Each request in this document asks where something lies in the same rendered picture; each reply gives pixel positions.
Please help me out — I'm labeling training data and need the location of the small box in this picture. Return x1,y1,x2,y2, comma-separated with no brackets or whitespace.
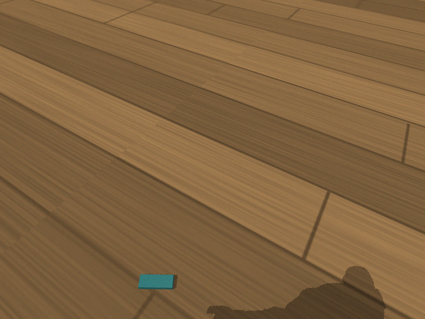
138,274,174,289

